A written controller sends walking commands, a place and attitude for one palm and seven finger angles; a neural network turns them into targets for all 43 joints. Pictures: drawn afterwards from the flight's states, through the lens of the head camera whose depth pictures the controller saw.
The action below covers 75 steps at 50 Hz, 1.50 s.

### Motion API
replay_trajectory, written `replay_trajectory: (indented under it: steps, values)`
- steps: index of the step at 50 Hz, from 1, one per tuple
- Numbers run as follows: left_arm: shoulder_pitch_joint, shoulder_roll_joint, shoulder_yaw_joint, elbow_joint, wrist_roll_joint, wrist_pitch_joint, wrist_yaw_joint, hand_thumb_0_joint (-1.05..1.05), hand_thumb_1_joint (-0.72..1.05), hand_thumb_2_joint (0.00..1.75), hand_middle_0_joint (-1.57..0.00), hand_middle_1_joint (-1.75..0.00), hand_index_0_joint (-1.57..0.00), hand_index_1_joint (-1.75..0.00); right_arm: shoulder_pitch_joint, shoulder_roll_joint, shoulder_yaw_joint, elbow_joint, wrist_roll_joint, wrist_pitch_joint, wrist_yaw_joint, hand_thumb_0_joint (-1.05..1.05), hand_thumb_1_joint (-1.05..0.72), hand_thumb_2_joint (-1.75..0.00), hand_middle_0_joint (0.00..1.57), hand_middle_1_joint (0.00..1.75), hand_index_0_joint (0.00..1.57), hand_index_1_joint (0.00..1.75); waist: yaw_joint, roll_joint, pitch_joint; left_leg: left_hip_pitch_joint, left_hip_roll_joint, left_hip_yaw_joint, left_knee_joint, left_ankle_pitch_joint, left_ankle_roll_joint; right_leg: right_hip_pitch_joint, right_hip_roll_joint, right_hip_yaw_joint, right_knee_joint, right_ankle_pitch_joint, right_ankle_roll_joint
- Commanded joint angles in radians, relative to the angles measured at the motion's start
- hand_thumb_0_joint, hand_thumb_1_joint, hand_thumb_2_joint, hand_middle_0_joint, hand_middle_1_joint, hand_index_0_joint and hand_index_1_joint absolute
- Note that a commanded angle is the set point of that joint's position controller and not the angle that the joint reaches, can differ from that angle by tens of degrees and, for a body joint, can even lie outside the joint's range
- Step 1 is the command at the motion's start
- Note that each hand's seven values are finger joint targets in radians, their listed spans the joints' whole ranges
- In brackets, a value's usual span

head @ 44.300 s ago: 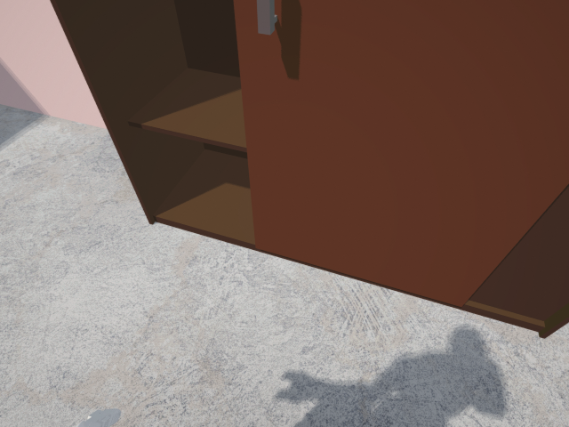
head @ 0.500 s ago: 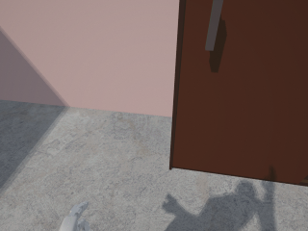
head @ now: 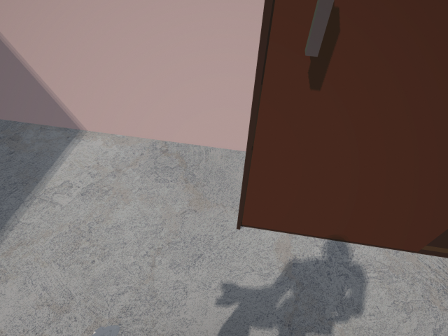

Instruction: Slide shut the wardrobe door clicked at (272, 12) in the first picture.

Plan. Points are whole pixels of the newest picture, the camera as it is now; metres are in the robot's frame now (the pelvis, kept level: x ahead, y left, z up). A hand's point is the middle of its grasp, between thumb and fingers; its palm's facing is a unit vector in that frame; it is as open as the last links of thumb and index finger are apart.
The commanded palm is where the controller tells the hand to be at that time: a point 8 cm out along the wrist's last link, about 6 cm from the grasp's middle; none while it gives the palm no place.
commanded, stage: let the arm hang, fingers relaxed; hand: right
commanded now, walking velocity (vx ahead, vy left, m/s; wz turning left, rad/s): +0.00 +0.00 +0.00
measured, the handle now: (320, 12) +0.70 -0.12 +0.27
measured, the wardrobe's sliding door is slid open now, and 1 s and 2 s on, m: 0.00 0.00 0.00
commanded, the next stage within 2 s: look to check the result in 0.82 s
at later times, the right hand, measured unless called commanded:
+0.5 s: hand out of the picture +0.03 -0.19 -0.16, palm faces -0.02 +0.97 -0.23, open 7.4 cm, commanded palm none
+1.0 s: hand out of the picture +0.02 -0.19 -0.16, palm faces -0.02 +0.98 -0.21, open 7.4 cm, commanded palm none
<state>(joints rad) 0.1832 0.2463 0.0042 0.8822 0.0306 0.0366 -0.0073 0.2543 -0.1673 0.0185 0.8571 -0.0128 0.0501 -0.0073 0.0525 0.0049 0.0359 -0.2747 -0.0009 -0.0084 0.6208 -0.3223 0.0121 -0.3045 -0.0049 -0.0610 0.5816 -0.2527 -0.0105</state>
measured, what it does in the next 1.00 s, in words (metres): stands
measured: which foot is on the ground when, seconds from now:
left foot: down 0.00-1.00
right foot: down 0.00-1.00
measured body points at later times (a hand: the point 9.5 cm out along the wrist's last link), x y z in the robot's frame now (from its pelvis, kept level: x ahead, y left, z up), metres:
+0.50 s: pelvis +0.01 -0.01 +0.02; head +0.02 +0.00 +0.47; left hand +0.02 +0.22 -0.15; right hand +0.03 -0.24 -0.14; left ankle +0.01 +0.11 -0.73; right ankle +0.04 -0.11 -0.73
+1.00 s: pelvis +0.02 -0.01 +0.02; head +0.04 -0.01 +0.47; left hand +0.02 +0.22 -0.14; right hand +0.03 -0.24 -0.14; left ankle +0.01 +0.11 -0.73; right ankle +0.04 -0.11 -0.73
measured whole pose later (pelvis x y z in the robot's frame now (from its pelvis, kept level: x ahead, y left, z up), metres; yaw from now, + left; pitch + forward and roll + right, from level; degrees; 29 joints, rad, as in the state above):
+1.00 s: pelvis +0.02 -0.01 +0.02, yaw +1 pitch -2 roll +0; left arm 0.23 0.17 0.01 1.15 0.02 0.02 0.02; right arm 0.24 -0.17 0.00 1.16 -0.02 0.00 -0.03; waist 0.01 0.00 0.06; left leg -0.12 0.00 -0.02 0.37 -0.22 -0.01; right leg -0.16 0.00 -0.07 0.37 -0.18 -0.03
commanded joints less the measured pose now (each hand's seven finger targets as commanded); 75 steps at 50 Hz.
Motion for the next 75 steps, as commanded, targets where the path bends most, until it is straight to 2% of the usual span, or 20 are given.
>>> replay_trajectory:
  steps: [1, 2, 3, 4, 5, 13, 15, 20, 23, 30, 33, 37, 43, 49, 50, 54, 58, 63, 69, 75]
  values:
    - [0.015, 0.084, 0.025, 0.026, 0.0, -0.024, 0.015, 0.0, 0.9, 0.9, -0.2, -0.3, -0.2, -0.3, -0.048, -0.19, -0.057, 0.026, -0.004, -0.069, -0.013, 0.0, -0.9, -0.9, 0.2, 0.3, 0.2, 0.3, -0.023, -0.068, -0.072, 0.01, 0.117, -0.154, -0.288, 0.168, 0.05, 0.142, -0.072, 0.088, -0.152, 0.107, -0.006]
    - [0.015, 0.085, 0.023, 0.046, -0.001, -0.029, 0.018, 0.0, 0.9, 0.9, -0.2, -0.3, -0.2, -0.3, -0.028, -0.187, -0.054, 0.059, -0.001, -0.069, -0.014, 0.0, -0.9, -0.9, 0.2, 0.3, 0.2, 0.3, -0.035, -0.128, -0.103, 0.063, 0.107, -0.132, -0.274, 0.209, 0.043, 0.146, -0.086, 0.095, -0.173, 0.135, -0.01]
    - [0.014, 0.084, 0.022, 0.067, -0.004, -0.031, 0.02, 0.0, 0.9, 0.9, -0.2, -0.3, -0.2, -0.3, -0.021, -0.186, -0.05, 0.088, 0.002, -0.067, -0.015, 0.0, -0.9, -0.9, 0.2, 0.3, 0.2, 0.3, -0.041, -0.139, -0.104, 0.094, 0.1, -0.119, -0.273, 0.222, 0.04, 0.138, -0.094, 0.102, -0.191, 0.139, -0.012]
    - [0.017, 0.086, 0.021, 0.086, -0.006, -0.032, 0.022, 0.0, 0.9, 0.9, -0.2, -0.3, -0.2, -0.3, -0.013, -0.186, -0.048, 0.117, 0.003, -0.067, -0.015, 0.0, -0.9, -0.9, 0.2, 0.3, 0.2, 0.3, -0.046, -0.125, -0.105, 0.113, 0.1, -0.11, -0.278, 0.244, 0.038, 0.141, -0.098, 0.101, -0.202, 0.151, -0.013]
    - [0.023, 0.097, 0.025, 0.098, -0.009, -0.03, 0.024, 0.0, 0.9, 0.9, -0.2, -0.3, -0.2, -0.3, -0.011, -0.187, -0.048, 0.137, 0.003, -0.068, -0.017, 0.0, -0.9, -0.9, 0.2, 0.3, 0.2, 0.3, -0.046, -0.065, -0.091, 0.112, 0.098, -0.103, -0.291, 0.252, 0.038, 0.151, -0.103, 0.102, -0.201, 0.157, -0.012]
    - [0.065, 0.08, 0.022, 0.199, -0.011, -0.023, 0.031, 0.0, 0.9, 0.9, -0.2, -0.3, -0.2, -0.3, -0.002, -0.165, -0.031, 0.254, 0.003, -0.061, -0.023, 0.0, -0.9, -0.9, 0.2, 0.3, 0.2, 0.3, -0.043, 0.005, -0.002, 0.073, 0.093, -0.093, -0.348, 0.141, 0.03, 0.163, -0.106, 0.099, -0.265, 0.094, -0.014]
    - [0.074, 0.08, 0.022, 0.209, -0.012, -0.024, 0.031, 0.0, 0.9, 0.9, -0.2, -0.3, -0.2, -0.3, 0.002, -0.166, -0.032, 0.264, 0.002, -0.062, -0.025, 0.0, -0.9, -0.9, 0.2, 0.3, 0.2, 0.3, -0.044, 0.006, -0.012, 0.084, 0.092, -0.092, -0.347, 0.151, 0.029, 0.167, -0.107, 0.097, -0.264, 0.108, -0.015]
    - [0.081, 0.056, 0.017, 0.227, -0.011, -0.022, 0.031, 0.0, 0.9, 0.9, -0.2, -0.3, -0.2, -0.3, 0.011, -0.144, -0.027, 0.28, 0.0, -0.059, -0.029, 0.0, -0.9, -0.9, 0.2, 0.3, 0.2, 0.3, -0.045, 0.022, 0.027, 0.062, 0.091, -0.086, -0.347, 0.127, 0.023, 0.156, -0.103, 0.095, -0.274, 0.095, -0.013]
    - [0.086, 0.039, 0.014, 0.236, -0.009, -0.024, 0.031, 0.0, 0.9, 0.9, -0.2, -0.3, -0.2, -0.3, 0.012, -0.13, -0.026, 0.281, 0.0, -0.057, -0.03, 0.0, -0.9, -0.9, 0.2, 0.3, 0.2, 0.3, -0.045, -0.004, 0.037, 0.062, 0.091, -0.084, -0.338, 0.13, 0.02, 0.147, -0.102, 0.096, -0.288, 0.092, -0.014]
    - [0.086, 0.031, 0.017, 0.238, -0.01, -0.031, 0.033, 0.0, 0.9, 0.9, -0.2, -0.3, -0.2, -0.3, 0.024, -0.115, -0.032, 0.279, -0.003, -0.062, -0.033, 0.0, -0.9, -0.9, 0.2, 0.3, 0.2, 0.3, -0.05, 0.007, 0.022, 0.073, 0.093, -0.076, -0.327, 0.169, 0.017, 0.158, -0.103, 0.094, -0.279, 0.134, -0.016]
    - [0.087, 0.026, 0.016, 0.239, -0.009, -0.033, 0.035, 0.0, 0.9, 0.9, -0.2, -0.3, -0.2, -0.3, 0.02, -0.112, -0.032, 0.278, -0.002, -0.062, -0.032, 0.0, -0.9, -0.9, 0.2, 0.3, 0.2, 0.3, -0.047, -0.025, 0.025, 0.081, 0.095, -0.076, -0.324, 0.186, 0.017, 0.161, -0.102, 0.094, -0.281, 0.147, -0.017]
    - [0.089, 0.028, 0.017, 0.238, -0.01, -0.033, 0.036, 0.0, 0.9, 0.9, -0.2, -0.3, -0.2, -0.3, 0.02, -0.11, -0.033, 0.279, -0.002, -0.061, -0.032, 0.0, -0.9, -0.9, 0.2, 0.3, 0.2, 0.3, -0.047, -0.02, 0.038, 0.076, 0.092, -0.074, -0.325, 0.17, 0.016, 0.158, -0.103, 0.097, -0.288, 0.132, -0.017]
    - [0.086, 0.041, 0.021, 0.235, -0.012, -0.036, 0.037, 0.0, 0.9, 0.9, -0.2, -0.3, -0.2, -0.3, 0.023, -0.121, -0.036, 0.28, -0.003, -0.063, -0.031, 0.0, -0.9, -0.9, 0.2, 0.3, 0.2, 0.3, -0.046, -0.013, 0.01, 0.088, 0.095, -0.071, -0.321, 0.188, 0.016, 0.177, -0.105, 0.096, -0.283, 0.149, -0.022]
    - [0.072, 0.058, 0.024, 0.233, -0.012, -0.036, 0.037, 0.0, 0.9, 0.9, -0.2, -0.3, -0.2, -0.3, 0.016, -0.133, -0.04, 0.281, -0.003, -0.065, -0.031, 0.0, -0.9, -0.9, 0.2, 0.3, 0.2, 0.3, -0.047, -0.009, 0.025, 0.086, 0.096, -0.071, -0.326, 0.184, 0.018, 0.177, -0.105, 0.1, -0.285, 0.147, -0.024]
    - [0.07, 0.067, 0.027, 0.23, -0.014, -0.037, 0.036, 0.0, 0.9, 0.9, -0.2, -0.3, -0.2, -0.3, 0.02, -0.142, -0.041, 0.279, -0.004, -0.067, -0.031, 0.0, -0.9, -0.9, 0.2, 0.3, 0.2, 0.3, -0.047, -0.005, 0.007, 0.091, 0.095, -0.073, -0.327, 0.193, 0.019, 0.188, -0.106, 0.1, -0.277, 0.158, -0.025]
    - [0.056, 0.078, 0.027, 0.231, -0.012, -0.038, 0.037, 0.0, 0.9, 0.9, -0.2, -0.3, -0.2, -0.3, 0.005, -0.15, -0.041, 0.279, -0.004, -0.066, -0.03, 0.0, -0.9, -0.9, 0.2, 0.3, 0.2, 0.3, -0.046, -0.021, 0.004, 0.098, 0.098, -0.074, -0.325, 0.197, 0.019, 0.192, -0.106, 0.103, -0.283, 0.161, -0.025]
    - [0.037, 0.096, 0.029, 0.226, -0.012, -0.039, 0.035, 0.0, 0.9, 0.9, -0.2, -0.3, -0.2, -0.3, -0.013, -0.165, -0.044, 0.275, -0.004, -0.066, -0.028, 0.0, -0.9, -0.9, 0.2, 0.3, 0.2, 0.3, -0.046, -0.011, 0.011, 0.098, 0.099, -0.068, -0.326, 0.195, 0.018, 0.193, -0.11, 0.107, -0.291, 0.161, -0.025]
    - [0.014, 0.123, 0.032, 0.219, -0.012, -0.043, 0.033, 0.0, 0.9, 0.9, -0.2, -0.3, -0.2, -0.3, -0.036, -0.193, -0.049, 0.268, -0.006, -0.071, -0.026, 0.0, -0.9, -0.9, 0.2, 0.3, 0.2, 0.3, -0.047, -0.007, -0.011, 0.118, 0.104, -0.073, -0.331, 0.221, 0.019, 0.207, -0.113, 0.112, -0.293, 0.188, -0.026]
    - [-0.026, 0.159, 0.035, 0.213, -0.011, -0.042, 0.028, 0.0, 0.9, 0.9, -0.2, -0.3, -0.2, -0.3, -0.073, -0.231, -0.052, 0.257, -0.006, -0.073, -0.022, 0.0, -0.9, -0.9, 0.2, 0.3, 0.2, 0.3, -0.047, -0.01, 0.001, 0.118, 0.108, -0.075, -0.345, 0.215, 0.019, 0.207, -0.115, 0.115, -0.305, 0.175, -0.023]
    - [-0.058, 0.193, 0.037, 0.204, -0.013, -0.045, 0.024, 0.0, 0.9, 0.9, -0.2, -0.3, -0.2, -0.3, -0.096, -0.268, -0.056, 0.246, -0.006, -0.077, -0.02, 0.0, -0.9, -0.9, 0.2, 0.3, 0.2, 0.3, -0.049, -0.004, -0.036, 0.139, 0.115, -0.078, -0.353, 0.234, 0.02, 0.229, -0.119, 0.119, -0.305, 0.198, -0.022]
